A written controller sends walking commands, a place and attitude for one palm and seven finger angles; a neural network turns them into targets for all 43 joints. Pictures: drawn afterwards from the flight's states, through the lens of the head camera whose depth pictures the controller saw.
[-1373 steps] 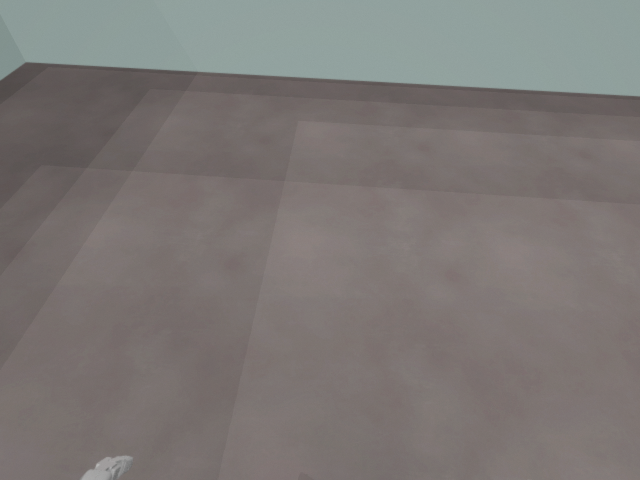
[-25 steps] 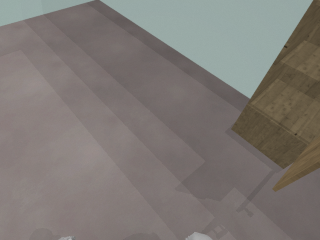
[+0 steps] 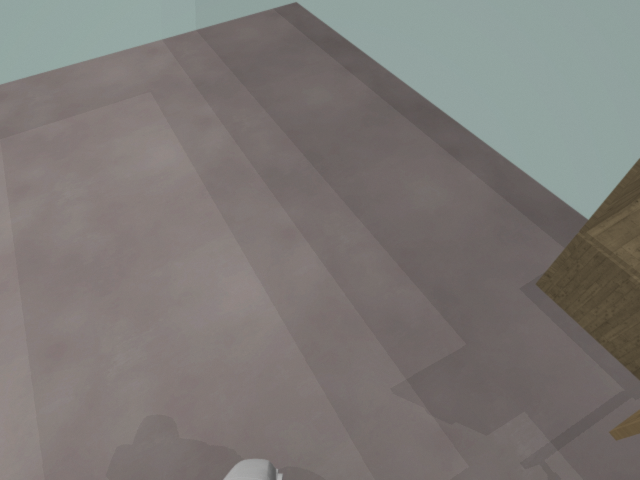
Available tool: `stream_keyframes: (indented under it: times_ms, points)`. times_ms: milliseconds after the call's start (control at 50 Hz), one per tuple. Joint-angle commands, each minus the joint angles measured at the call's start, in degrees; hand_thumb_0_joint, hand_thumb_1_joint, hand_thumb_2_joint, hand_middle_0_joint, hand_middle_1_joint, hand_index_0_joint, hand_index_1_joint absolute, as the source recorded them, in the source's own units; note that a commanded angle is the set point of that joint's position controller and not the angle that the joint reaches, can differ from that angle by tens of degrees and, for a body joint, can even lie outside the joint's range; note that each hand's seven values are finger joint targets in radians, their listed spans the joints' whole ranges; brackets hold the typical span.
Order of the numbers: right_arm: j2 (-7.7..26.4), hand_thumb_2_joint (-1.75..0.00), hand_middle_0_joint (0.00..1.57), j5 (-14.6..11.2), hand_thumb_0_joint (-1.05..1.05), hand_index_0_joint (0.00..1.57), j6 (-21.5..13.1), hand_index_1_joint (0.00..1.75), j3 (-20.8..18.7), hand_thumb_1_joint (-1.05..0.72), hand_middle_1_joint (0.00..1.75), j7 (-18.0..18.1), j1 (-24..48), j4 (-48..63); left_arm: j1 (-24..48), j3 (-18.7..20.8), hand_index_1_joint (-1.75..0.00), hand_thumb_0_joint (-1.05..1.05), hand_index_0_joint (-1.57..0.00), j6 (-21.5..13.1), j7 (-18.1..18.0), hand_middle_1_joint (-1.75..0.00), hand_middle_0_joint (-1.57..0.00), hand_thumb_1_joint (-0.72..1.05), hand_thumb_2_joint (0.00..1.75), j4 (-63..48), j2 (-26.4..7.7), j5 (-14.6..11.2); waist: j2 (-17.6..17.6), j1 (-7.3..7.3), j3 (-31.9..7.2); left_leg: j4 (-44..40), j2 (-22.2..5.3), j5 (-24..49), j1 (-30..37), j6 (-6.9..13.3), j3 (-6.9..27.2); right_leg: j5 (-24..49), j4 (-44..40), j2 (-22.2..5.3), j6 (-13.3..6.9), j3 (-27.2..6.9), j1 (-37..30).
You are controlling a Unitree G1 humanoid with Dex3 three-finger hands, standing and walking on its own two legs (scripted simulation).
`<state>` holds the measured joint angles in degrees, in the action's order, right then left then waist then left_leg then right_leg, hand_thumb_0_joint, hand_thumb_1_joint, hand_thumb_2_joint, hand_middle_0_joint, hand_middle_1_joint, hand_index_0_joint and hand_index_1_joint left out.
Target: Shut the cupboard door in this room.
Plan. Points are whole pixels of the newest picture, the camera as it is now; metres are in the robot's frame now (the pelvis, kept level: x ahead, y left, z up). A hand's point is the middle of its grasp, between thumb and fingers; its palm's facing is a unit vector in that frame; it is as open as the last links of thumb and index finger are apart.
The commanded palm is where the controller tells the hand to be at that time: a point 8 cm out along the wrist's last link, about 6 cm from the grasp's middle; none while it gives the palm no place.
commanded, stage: turn or walk to find it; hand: left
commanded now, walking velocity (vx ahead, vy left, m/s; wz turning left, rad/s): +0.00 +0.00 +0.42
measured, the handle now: out of the picture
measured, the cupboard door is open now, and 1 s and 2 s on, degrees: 87 87 87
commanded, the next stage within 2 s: none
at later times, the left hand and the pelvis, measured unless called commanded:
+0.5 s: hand out of the picture +0.05 +0.28 -0.17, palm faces +0.22 -0.95 -0.23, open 7.4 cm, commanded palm none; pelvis +0.01 +0.05 +0.00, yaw +11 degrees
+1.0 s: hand out of the picture +0.02 +0.19 -0.14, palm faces +0.42 -0.86 -0.28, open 7.3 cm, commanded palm none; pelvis +0.03 -0.02 +0.00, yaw +25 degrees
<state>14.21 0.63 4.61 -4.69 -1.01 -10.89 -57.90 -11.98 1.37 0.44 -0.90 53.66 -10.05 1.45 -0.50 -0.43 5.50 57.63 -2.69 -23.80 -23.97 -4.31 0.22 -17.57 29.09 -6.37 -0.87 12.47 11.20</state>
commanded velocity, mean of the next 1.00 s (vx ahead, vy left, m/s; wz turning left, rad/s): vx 0.00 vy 0.00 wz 0.42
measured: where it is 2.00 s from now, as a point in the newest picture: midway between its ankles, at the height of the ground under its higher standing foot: outside the picture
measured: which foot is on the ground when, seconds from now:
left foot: up 0.00-0.12, down 0.14-0.72, up 0.74-1.00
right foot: down 0.00-0.16, up 0.18-0.70, down 0.72-1.00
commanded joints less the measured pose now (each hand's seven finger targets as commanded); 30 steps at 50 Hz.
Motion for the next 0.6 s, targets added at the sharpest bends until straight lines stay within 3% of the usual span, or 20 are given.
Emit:
stream_keyframes:
  times_ms: [0,40,80,100,120,140,160,180,220,240,280,360,420,500,580]
  points:
    - [1.84,-0.90,0.20,-0.22,0.00,0.20,-2.12,0.30,0.64,-0.90,0.30,0.04,4.96,5.72,-4.76,3.86,-0.30,0.00,-0.20,-0.86,-0.82,-0.30,-0.20,0.90,0.90,-1.84,-14.15,0.28,11.17,3.53,-5.99,-10.45,0.68,-2.51,-0.81,0.34,-3.46,31.58,-6.23,-14.12,-6.86,-8.76,-8.05]
    - [1.86,-0.90,0.20,-0.33,0.00,0.20,-2.57,0.30,0.78,-0.90,0.30,0.16,4.25,6.02,-4.42,4.30,-0.30,0.00,-0.20,-0.67,-0.82,-0.30,-0.20,0.90,0.90,-1.51,-14.70,0.32,12.23,3.06,-6.61,-16.77,0.76,-1.41,2.11,0.89,-4.70,32.04,-4.07,-14.71,-6.37,-7.99,-7.95]
    - [2.71,-0.90,0.20,-0.23,0.00,0.20,-3.12,0.30,0.67,-0.90,0.30,0.22,1.42,5.36,-3.02,4.37,-0.30,0.00,-0.20,-0.44,-0.73,-0.30,-0.20,0.90,0.90,-1.27,-14.93,-0.09,10.70,0.86,-8.12,-26.94,1.02,7.13,9.36,1.57,-5.76,28.85,0.24,-13.81,-3.45,-5.53,-5.20]
    - [4.60,-0.90,0.20,-0.09,0.00,0.20,-3.64,0.30,0.24,-0.90,0.30,0.15,-1.13,4.72,-2.80,4.20,-0.30,0.00,-0.20,-0.16,-0.62,-0.30,-0.20,0.90,0.90,-1.42,-14.05,-0.62,5.00,-0.80,-9.70,-34.55,-0.05,15.99,17.02,2.40,-4.24,23.88,6.16,-11.95,-0.71,-3.20,-0.65]
    - [10.36,-0.90,0.20,0.36,0.00,0.20,-4.26,0.30,-1.01,-0.90,0.30,0.35,-3.95,4.79,-3.24,3.78,-0.30,0.00,-0.20,0.27,-0.40,-0.30,-0.20,0.90,0.90,-2.72,-10.95,-0.99,-10.43,-2.22,-11.95,-37.92,-11.64,30.39,25.92,6.73,11.57,3.17,18.00,-4.81,3.37,-0.49,11.09]
    - [14.42,-0.90,0.20,0.06,0.00,0.20,-3.88,0.30,-2.01,-0.90,0.30,0.93,-6.52,4.49,-1.63,2.38,-0.30,0.00,-0.20,0.73,-0.38,-0.30,-0.20,0.90,0.90,-4.55,-7.73,-0.93,-19.74,-3.23,-11.65,-37.74,-21.30,51.89,26.93,13.68,21.51,-22.29,27.13,-0.21,5.70,-4.10,19.77]
    - [13.78,-0.90,0.20,0.15,0.00,0.20,-3.38,0.30,-1.81,-0.90,0.30,1.27,-6.40,3.67,0.25,2.51,-0.30,0.00,-0.20,1.36,-0.71,-0.30,-0.20,0.90,0.90,-4.20,-9.23,-0.74,-13.29,-3.63,-10.44,-36.79,-22.04,49.44,23.95,16.24,17.13,-20.97,32.31,-1.13,4.78,-8.20,18.53]
    - [11.56,-0.90,0.20,0.37,0.00,0.20,-3.65,0.30,-1.30,-0.90,0.30,1.90,-4.64,3.77,2.08,2.64,-0.30,0.00,-0.20,1.81,-0.85,-0.30,-0.20,0.90,0.90,-3.22,-8.79,-0.59,-15.35,-3.27,-8.08,-37.83,-17.92,47.37,20.88,14.86,15.67,-17.22,33.72,-1.48,4.85,-10.50,19.46]
    - [9.14,-0.90,0.20,0.38,0.00,0.20,-3.79,0.30,-0.49,-0.90,0.30,2.32,-0.03,5.44,1.92,3.22,-0.30,0.00,-0.20,1.70,-0.01,-0.30,-0.20,0.90,0.90,-2.08,-9.59,-0.61,-10.84,-1.18,-5.18,-37.37,-13.51,43.32,19.11,12.93,11.55,-9.72,36.88,-1.02,5.25,-10.91,21.02]
    - [8.71,-0.90,0.20,0.30,0.00,0.20,-4.09,0.30,-0.25,-0.90,0.30,2.32,0.54,5.59,0.62,3.23,-0.30,0.00,-0.20,1.54,0.23,-0.30,-0.20,0.90,0.90,-1.47,-9.40,-0.58,-8.89,-0.22,-6.01,-37.01,-11.76,44.90,20.76,12.09,9.36,-7.50,37.58,-0.44,5.60,-10.68,21.32]
    - [8.48,-0.90,0.20,0.02,0.00,0.20,-4.53,0.30,-0.24,-0.90,0.30,2.29,-0.21,5.57,-0.46,3.18,-0.30,0.00,-0.20,1.41,0.31,-0.30,-0.20,0.90,0.90,-0.84,-9.36,-0.60,-6.65,0.15,-7.79,-36.75,-10.36,47.39,23.30,11.41,7.56,-4.95,37.98,0.02,6.23,-10.55,21.54]
    - [7.85,-0.90,0.20,-0.08,0.00,0.20,-4.81,0.30,-0.34,-0.90,0.30,2.24,-2.53,5.25,0.69,3.17,-0.30,0.00,-0.20,1.50,0.03,-0.30,-0.20,0.90,0.90,-1.30,-9.42,-0.55,-6.99,-0.20,-7.58,-37.36,-9.87,49.17,23.82,11.12,8.73,-2.87,37.10,0.07,7.26,-11.18,21.86]
    - [7.53,-0.90,0.20,0.10,0.00,0.20,-4.76,0.30,-0.47,-0.90,0.30,2.22,-3.95,5.15,2.94,3.11,-0.30,0.00,-0.20,1.51,-0.18,-0.30,-0.20,0.90,0.90,-2.32,-9.44,-0.72,-7.28,-0.73,-6.65,-37.58,-10.48,48.03,22.95,12.40,11.63,-3.70,34.56,0.09,7.41,-11.78,21.52]
    - [7.78,-0.90,0.20,0.57,0.00,0.20,-4.45,0.30,-0.89,-0.90,0.30,2.20,-4.55,5.00,6.28,2.62,-0.30,0.00,-0.20,1.48,-0.26,-0.30,-0.20,0.90,0.90,-4.09,-8.21,-0.98,-6.89,-1.56,-6.04,-36.94,-11.17,44.47,21.55,14.42,15.43,-6.72,27.12,0.95,7.10,-11.88,19.99]
    - [7.88,-0.90,0.20,0.81,0.00,0.20,-4.07,0.30,-1.17,-0.90,0.30,2.18,-4.31,5.01,6.95,2.21,-0.30,0.00,-0.20,1.01,-0.33,-0.30,-0.20,0.90,0.90,-4.93,-7.26,-1.32,-7.73,-1.49,-6.95,-35.25,-10.11,43.99,18.13,14.30,18.20,-7.87,16.92,3.18,5.85,-11.02,13.09]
